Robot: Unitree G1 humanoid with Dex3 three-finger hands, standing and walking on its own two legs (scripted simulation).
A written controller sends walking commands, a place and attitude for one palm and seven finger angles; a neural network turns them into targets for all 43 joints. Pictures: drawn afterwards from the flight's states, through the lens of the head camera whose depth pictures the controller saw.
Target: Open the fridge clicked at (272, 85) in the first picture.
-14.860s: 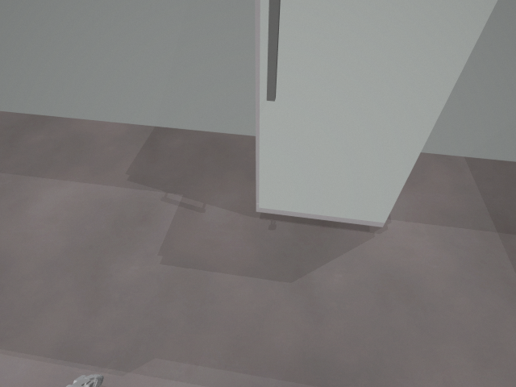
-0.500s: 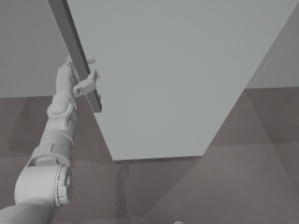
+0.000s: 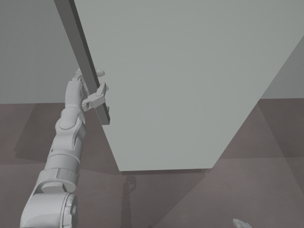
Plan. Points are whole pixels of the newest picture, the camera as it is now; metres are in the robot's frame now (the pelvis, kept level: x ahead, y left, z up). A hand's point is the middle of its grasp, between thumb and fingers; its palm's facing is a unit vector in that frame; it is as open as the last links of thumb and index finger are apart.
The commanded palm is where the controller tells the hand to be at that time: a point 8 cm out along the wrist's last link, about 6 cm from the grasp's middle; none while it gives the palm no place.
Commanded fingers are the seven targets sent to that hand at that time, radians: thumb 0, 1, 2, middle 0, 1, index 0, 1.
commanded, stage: pull the door a little, standing still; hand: left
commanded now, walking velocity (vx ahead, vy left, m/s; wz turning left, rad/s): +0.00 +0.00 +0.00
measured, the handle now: (87, 57) +0.48 +0.17 +0.20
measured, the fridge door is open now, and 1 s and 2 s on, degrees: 0 26 61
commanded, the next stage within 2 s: walk backward, drawing the door open in 0.22 s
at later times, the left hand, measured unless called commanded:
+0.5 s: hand (101, 129) +0.32 +0.12 +0.11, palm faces +0.02 -0.99 -0.14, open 6.5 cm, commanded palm +0.29 +0.18 +0.11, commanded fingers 0.00 0.90 0.90 -0.45 -1.40 -0.45 -1.40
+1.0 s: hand (124, 184) +0.20 +0.06 +0.11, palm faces +0.15 -0.98 -0.16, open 6.7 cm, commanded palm +0.16 +0.11 +0.11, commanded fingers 0.00 0.90 0.90 -0.45 -1.40 -0.45 -1.40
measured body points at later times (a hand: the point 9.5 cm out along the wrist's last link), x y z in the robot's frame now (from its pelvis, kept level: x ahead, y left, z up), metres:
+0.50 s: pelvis +0.02 +0.00 +0.01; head +0.05 -0.01 +0.46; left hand +0.31 +0.18 +0.12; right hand +0.20 -0.23 -0.09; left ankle -0.06 +0.10 -0.72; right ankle +0.01 -0.12 -0.72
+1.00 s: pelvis -0.07 -0.08 +0.00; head -0.05 -0.10 +0.45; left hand +0.19 +0.11 +0.13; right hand +0.11 -0.29 -0.11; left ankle -0.09 +0.07 -0.71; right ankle +0.00 -0.12 -0.73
